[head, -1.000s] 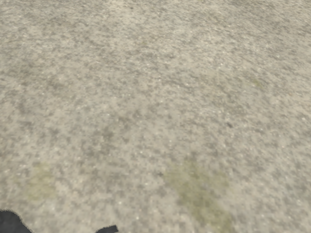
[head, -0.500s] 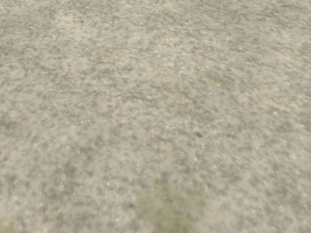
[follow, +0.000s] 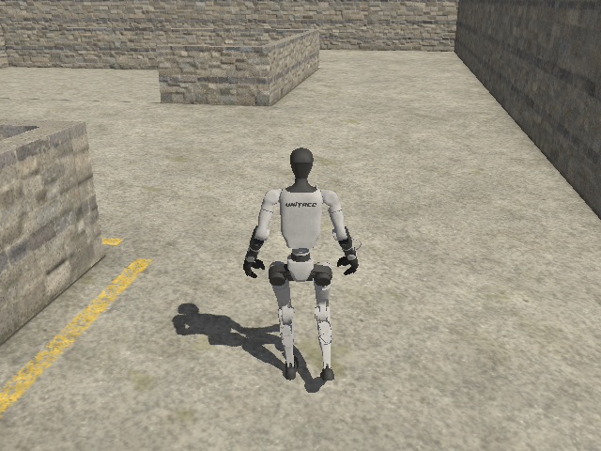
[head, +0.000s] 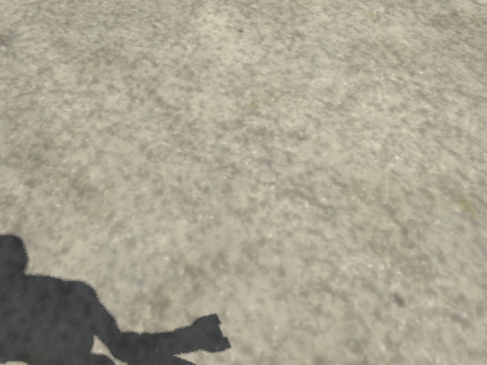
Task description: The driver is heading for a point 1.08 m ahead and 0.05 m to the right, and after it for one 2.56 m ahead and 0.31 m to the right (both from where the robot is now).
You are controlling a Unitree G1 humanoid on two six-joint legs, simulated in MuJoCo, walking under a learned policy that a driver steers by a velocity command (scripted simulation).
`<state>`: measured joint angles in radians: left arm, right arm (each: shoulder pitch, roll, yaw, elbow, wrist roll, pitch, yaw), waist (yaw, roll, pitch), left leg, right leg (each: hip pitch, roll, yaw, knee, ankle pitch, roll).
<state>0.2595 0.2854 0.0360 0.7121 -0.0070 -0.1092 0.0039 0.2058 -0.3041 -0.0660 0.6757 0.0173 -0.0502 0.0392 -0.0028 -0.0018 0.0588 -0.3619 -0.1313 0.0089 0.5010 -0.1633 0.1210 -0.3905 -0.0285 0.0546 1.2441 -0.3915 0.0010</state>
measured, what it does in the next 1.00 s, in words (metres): walks ahead: right foot, then left foot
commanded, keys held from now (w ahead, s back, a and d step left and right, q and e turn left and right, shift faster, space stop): w+q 0.04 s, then w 0.84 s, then w+e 0.12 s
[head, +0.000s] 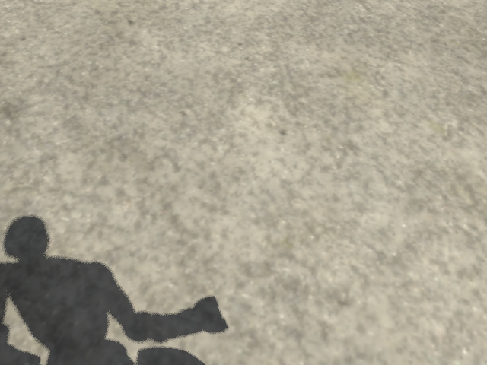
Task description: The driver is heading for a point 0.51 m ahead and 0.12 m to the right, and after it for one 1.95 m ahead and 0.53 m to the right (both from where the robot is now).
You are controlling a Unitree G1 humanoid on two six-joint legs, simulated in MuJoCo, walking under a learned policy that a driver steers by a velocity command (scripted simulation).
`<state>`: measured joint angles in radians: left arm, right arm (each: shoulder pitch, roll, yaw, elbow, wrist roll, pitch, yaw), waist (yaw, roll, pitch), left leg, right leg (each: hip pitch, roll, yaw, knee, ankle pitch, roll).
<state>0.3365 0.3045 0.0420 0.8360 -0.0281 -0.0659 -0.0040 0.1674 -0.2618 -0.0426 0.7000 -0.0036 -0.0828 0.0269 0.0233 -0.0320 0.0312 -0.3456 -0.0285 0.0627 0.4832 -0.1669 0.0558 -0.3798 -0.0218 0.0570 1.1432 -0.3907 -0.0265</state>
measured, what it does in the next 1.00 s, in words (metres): walks ahead, turning right: right foot, then left foot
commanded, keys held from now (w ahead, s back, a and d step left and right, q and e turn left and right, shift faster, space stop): w+e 0.60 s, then w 0.40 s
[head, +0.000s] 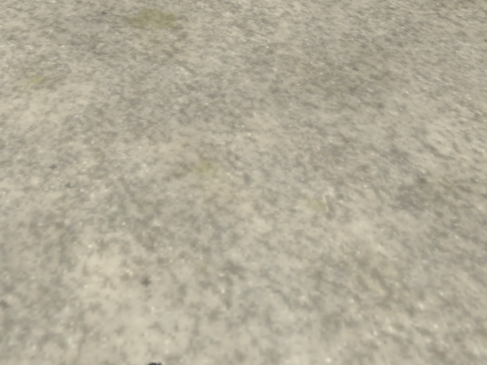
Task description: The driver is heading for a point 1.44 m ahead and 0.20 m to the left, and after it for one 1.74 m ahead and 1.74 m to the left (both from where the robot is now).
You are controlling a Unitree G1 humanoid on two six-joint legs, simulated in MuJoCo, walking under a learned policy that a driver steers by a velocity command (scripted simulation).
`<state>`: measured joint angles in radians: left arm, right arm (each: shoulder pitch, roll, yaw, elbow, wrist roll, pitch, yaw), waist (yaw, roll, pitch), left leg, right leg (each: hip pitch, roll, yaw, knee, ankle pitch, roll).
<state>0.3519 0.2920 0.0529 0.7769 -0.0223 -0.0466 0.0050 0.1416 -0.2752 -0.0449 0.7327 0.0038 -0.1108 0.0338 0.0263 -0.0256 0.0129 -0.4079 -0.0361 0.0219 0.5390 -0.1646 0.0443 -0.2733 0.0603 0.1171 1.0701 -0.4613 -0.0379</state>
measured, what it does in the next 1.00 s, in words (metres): walks ahead: right foot, then left foot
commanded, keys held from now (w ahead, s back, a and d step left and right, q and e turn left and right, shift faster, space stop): w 0.50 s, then w+q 0.50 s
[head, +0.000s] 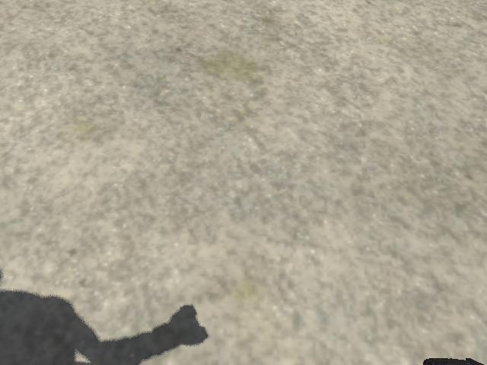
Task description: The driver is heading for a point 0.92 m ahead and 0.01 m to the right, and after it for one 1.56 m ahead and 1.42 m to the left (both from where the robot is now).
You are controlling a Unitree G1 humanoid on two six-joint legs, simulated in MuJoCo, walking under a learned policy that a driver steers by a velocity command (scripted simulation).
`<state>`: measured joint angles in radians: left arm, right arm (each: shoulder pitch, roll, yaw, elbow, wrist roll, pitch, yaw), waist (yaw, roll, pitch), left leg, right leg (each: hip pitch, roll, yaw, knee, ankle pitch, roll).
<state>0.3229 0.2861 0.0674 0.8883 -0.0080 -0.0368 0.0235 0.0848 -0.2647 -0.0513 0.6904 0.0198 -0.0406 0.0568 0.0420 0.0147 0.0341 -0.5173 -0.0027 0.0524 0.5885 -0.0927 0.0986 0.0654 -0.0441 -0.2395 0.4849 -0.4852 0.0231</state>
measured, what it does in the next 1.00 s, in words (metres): walks ahead: right foot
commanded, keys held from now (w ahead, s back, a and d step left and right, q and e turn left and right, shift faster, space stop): w+q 0.12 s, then w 0.74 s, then w+e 0.14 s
